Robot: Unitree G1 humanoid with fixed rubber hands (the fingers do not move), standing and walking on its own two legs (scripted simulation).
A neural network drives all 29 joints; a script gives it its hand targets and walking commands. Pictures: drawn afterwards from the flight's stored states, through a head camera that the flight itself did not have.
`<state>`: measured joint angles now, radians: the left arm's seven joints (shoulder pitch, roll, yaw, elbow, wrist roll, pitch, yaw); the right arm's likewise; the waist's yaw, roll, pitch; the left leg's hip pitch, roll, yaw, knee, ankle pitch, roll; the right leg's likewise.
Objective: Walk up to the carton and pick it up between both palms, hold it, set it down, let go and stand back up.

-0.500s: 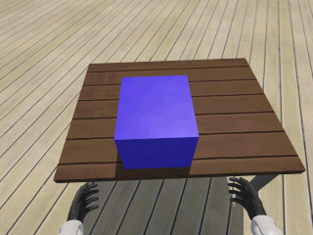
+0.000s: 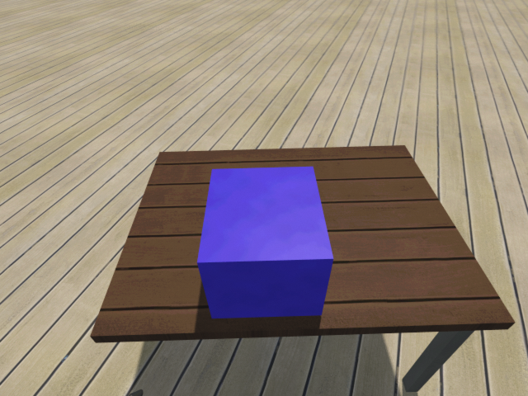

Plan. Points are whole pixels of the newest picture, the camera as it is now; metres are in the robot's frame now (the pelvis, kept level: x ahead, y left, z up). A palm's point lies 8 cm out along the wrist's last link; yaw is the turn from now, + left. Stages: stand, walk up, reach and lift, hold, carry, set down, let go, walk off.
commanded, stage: stand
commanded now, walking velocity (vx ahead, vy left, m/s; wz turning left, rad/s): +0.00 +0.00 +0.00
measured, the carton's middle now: (264, 239) +0.50 +0.02 -0.10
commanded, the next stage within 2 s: none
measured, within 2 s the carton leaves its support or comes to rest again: neither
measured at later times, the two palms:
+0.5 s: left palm out of the picture -0.06 +0.23 -0.14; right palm out of the picture -0.06 -0.22 -0.14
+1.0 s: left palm out of the picture -0.08 +0.20 -0.15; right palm out of the picture -0.08 -0.22 -0.15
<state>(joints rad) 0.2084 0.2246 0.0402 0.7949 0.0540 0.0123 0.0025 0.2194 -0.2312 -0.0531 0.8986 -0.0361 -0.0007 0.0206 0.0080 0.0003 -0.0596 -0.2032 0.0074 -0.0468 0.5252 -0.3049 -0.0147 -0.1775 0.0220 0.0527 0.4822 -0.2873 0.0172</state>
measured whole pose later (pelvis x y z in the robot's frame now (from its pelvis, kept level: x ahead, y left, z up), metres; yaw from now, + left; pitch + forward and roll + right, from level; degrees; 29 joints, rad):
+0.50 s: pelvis -0.02 +0.00 +0.01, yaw +1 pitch -3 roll +0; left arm 0.41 0.17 -0.01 1.11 0.02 0.00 0.02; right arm 0.38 -0.17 0.00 1.15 -0.03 0.02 -0.01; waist 0.00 0.00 -0.06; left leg -0.16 -0.02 -0.06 0.42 -0.22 0.00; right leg -0.13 -0.01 0.04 0.40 -0.23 0.02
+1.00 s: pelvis -0.03 -0.01 +0.00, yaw +2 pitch -2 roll +0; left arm 0.38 0.13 -0.02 1.17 0.02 0.00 0.03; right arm 0.36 -0.14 0.02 1.22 -0.02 0.02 -0.03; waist -0.01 0.00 -0.04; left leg -0.19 0.00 -0.08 0.45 -0.21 -0.02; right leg -0.17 0.01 0.02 0.43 -0.22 0.01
